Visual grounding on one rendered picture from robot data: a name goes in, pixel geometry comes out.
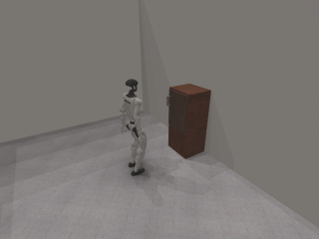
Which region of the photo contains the right robot upper arm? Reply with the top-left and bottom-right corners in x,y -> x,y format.
133,98 -> 143,120

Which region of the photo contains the robot right hand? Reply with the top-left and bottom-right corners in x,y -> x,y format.
139,135 -> 147,147

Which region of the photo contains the handle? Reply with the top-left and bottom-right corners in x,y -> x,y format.
166,96 -> 171,106

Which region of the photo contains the left robot upper arm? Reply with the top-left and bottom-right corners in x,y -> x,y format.
120,93 -> 128,113

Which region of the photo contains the robot left hand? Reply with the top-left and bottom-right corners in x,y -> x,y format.
121,124 -> 128,135

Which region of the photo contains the humanoid robot torso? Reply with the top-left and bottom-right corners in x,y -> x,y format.
124,96 -> 141,132

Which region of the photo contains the right robot forearm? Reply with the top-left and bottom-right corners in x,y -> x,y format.
135,116 -> 143,136

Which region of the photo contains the left robot shin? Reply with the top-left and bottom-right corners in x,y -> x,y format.
131,142 -> 140,163

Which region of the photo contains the cupboard door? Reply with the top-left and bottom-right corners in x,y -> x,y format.
168,89 -> 188,135

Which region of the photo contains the left robot forearm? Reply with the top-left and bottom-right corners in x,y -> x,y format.
120,111 -> 126,124

